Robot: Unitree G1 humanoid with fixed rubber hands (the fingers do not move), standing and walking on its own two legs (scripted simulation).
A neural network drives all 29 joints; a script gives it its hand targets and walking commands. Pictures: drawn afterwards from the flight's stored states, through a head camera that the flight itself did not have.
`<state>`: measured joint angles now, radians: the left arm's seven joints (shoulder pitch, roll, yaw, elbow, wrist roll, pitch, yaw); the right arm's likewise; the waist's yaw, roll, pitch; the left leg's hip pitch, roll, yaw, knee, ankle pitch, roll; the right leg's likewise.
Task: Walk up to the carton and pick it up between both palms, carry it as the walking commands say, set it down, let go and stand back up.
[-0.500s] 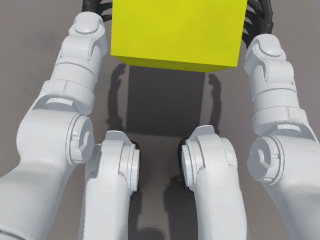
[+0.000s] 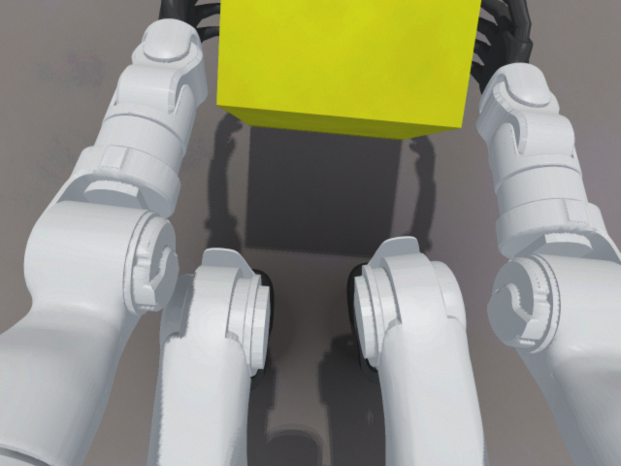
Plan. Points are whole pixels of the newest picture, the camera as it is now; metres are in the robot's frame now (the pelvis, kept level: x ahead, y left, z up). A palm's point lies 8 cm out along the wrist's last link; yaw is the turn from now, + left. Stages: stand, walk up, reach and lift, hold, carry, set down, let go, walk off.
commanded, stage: set down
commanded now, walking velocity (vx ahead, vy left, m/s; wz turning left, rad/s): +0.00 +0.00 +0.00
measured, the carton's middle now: (338, 57) +0.54 -0.05 -0.25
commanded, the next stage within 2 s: none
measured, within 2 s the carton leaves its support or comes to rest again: neither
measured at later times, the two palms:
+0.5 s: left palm (182, 27) +0.55 +0.11 -0.16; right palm (502, 66) +0.50 -0.22 -0.17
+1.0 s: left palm (176, 39) +0.54 +0.12 -0.17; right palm (506, 72) +0.50 -0.22 -0.17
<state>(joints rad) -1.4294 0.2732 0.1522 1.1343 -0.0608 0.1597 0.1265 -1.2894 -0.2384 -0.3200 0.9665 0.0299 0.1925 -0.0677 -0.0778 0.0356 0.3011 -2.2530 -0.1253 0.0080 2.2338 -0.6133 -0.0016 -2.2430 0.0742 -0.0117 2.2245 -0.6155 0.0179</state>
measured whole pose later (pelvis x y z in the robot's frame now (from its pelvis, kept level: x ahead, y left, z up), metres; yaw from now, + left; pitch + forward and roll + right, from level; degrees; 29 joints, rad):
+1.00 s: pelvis +0.00 +0.00 +0.00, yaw +0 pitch +35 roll -1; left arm -1.42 0.32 0.10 1.17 -0.10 0.06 0.10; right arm -1.34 -0.28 -0.26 1.13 0.10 0.03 -0.07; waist -0.08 0.01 0.35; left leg -2.23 -0.12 0.00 2.24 -0.62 -0.01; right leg -2.23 0.08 -0.02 2.22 -0.61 0.01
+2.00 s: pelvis +0.01 -0.01 +0.11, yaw +0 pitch +45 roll +1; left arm -1.24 0.39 0.19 0.93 -0.09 0.19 0.02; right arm -1.14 -0.33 -0.30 0.83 0.11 0.17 -0.02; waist -0.07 0.02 0.04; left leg -2.07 -0.09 -0.01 1.83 -0.55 -0.01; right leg -2.08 0.08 0.01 1.83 -0.53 0.00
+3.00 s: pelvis +0.06 -0.01 +0.33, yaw +0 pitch +41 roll +0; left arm -0.76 0.21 0.25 0.71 0.08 0.14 0.03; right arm -0.69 -0.26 -0.30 0.69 -0.05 0.10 0.11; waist -0.05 0.02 -0.08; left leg -1.32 -0.07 -0.06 0.90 -0.30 0.00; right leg -1.33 0.06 0.04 0.90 -0.28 -0.02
